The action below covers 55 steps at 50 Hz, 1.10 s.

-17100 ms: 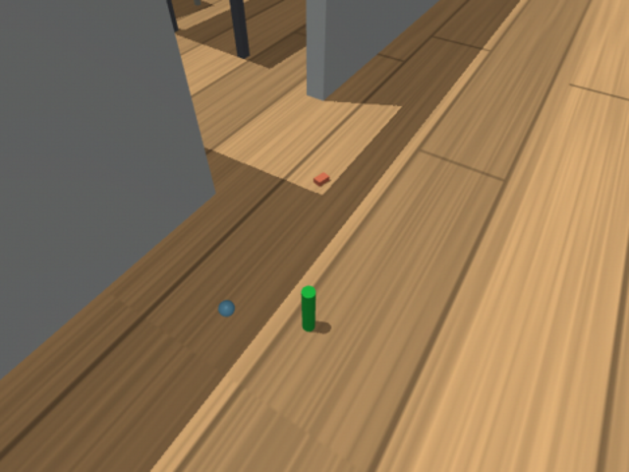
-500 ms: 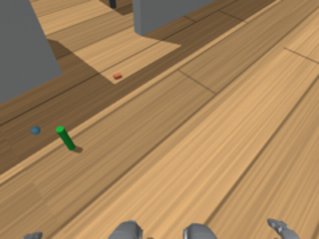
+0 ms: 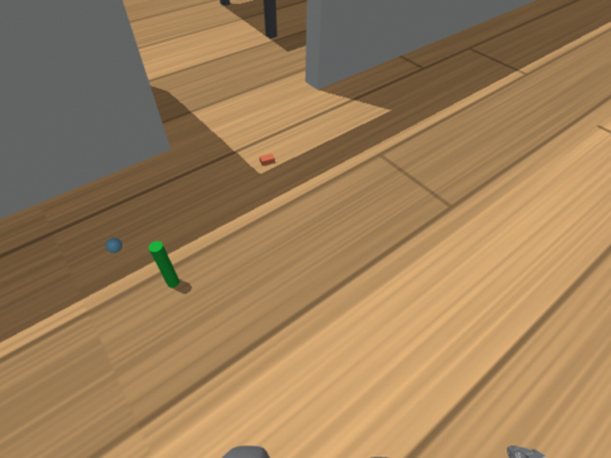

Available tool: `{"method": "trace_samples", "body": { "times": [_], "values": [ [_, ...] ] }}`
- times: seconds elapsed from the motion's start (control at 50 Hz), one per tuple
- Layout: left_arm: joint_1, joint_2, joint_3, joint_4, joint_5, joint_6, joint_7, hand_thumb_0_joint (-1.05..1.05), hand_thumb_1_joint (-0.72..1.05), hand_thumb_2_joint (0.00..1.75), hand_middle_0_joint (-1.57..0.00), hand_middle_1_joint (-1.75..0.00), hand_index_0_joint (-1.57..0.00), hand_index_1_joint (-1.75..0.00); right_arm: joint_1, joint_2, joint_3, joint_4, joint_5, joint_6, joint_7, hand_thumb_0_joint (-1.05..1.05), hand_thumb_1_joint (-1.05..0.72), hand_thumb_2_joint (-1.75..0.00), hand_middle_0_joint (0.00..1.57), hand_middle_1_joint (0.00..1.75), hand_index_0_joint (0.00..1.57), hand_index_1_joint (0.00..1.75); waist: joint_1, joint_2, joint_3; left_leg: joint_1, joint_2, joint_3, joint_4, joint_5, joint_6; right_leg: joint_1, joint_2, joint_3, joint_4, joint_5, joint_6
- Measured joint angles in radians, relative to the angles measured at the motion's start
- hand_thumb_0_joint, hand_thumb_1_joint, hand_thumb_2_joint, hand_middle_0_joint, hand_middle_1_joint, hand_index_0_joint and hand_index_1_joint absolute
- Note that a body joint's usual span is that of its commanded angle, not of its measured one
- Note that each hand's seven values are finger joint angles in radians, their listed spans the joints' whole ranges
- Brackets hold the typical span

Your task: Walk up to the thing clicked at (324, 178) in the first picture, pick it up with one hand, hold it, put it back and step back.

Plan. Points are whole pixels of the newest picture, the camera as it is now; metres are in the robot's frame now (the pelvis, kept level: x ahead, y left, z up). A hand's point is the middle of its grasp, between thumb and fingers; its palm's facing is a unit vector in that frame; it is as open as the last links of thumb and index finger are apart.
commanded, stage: walk up
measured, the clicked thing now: (267, 159) +1.50 +0.19 -0.74
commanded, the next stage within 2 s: stand in 0.40 s
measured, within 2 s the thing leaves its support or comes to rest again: neither
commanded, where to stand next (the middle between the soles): +0.08 -0.01 m, yaw -1 degrees
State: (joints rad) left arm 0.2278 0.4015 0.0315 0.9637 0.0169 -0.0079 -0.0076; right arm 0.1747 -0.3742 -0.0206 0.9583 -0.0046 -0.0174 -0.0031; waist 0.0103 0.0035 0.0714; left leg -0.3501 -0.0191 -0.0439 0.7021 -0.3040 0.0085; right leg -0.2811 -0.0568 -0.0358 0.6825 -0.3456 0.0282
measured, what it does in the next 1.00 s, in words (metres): stands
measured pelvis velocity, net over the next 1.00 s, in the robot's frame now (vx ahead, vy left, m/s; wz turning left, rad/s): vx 0.01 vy -0.01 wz -0.01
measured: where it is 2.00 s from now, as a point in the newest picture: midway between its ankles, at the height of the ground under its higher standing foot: outside the picture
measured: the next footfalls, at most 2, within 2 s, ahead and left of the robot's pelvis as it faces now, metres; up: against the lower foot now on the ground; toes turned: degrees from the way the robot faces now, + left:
none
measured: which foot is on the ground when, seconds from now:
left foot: down 0.00-1.00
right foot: down 0.00-1.00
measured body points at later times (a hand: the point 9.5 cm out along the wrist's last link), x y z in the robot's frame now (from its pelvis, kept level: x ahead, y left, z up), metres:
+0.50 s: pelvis +0.01 -0.01 +0.03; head +0.02 +0.00 +0.48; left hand +0.10 +0.30 -0.11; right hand +0.11 -0.31 -0.10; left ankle +0.05 +0.11 -0.72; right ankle +0.01 -0.14 -0.72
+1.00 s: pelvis +0.01 -0.01 +0.03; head +0.01 -0.01 +0.48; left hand +0.09 +0.29 -0.10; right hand +0.08 -0.31 -0.11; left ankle +0.05 +0.12 -0.72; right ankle +0.01 -0.14 -0.72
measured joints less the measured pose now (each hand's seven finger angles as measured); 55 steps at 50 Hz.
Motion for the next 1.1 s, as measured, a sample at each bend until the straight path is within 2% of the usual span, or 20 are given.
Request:
{"method": "trace_samples", "body": {
  "times": [0.22,0.4,0.52,0.74,1.1],
  "values": [
    [-0.087,-0.026,-0.026,0.070,-0.010,-0.010,-0.007,0.01,0.90,0.90,-0.20,-0.30,-0.20,-0.30,-0.053,0.020,0.024,0.100,0.001,-0.011,0.012,0.01,-0.91,-0.90,0.20,0.30,0.21,0.30,-0.004,-0.001,-0.022,0.081,0.002,-0.016,-0.152,0.070,-0.006,0.090,0.003,-0.020,-0.162,0.065,0.005],
    [-0.142,-0.031,-0.024,0.125,-0.013,-0.005,-0.007,0.01,0.90,0.90,-0.20,-0.30,-0.20,-0.30,-0.081,0.019,0.025,0.161,-0.002,-0.009,0.007,0.01,-0.91,-0.90,0.20,0.30,0.21,0.30,-0.007,-0.012,-0.024,0.127,0.004,-0.027,-0.249,0.114,-0.011,0.143,0.006,-0.033,-0.266,0.110,0.003],
    [-0.143,-0.032,-0.024,0.159,-0.011,-0.006,-0.001,0.01,0.90,0.90,-0.20,-0.30,-0.20,-0.30,-0.112,0.022,0.017,0.175,0.001,-0.007,0.005,0.01,-0.91,-0.90,0.20,0.30,0.21,0.30,-0.006,-0.012,-0.008,0.165,0.013,-0.012,-0.301,0.136,-0.016,0.170,0.012,-0.019,-0.309,0.133,0.002],
    [-0.141,-0.039,-0.023,0.184,-0.008,-0.003,0.000,0.01,0.90,0.90,-0.20,-0.30,-0.20,-0.30,-0.131,0.032,0.012,0.193,0.000,0.004,0.008,0.01,-0.91,-0.90,0.20,0.30,0.21,0.30,-0.007,-0.005,-0.007,0.195,0.023,0.002,-0.351,0.164,-0.022,0.187,0.022,-0.004,-0.347,0.161,-0.004],
    [-0.116,-0.042,-0.021,0.178,-0.005,0.004,-0.002,0.01,0.90,0.90,-0.20,-0.30,-0.20,-0.30,-0.079,0.034,0.007,0.211,-0.007,0.011,0.012,0.01,-0.91,-0.90,0.20,0.30,0.21,0.30,-0.017,-0.004,-0.010,0.184,0.028,0.004,-0.365,0.176,-0.029,0.163,0.026,-0.001,-0.335,0.161,-0.012]
  ]
}}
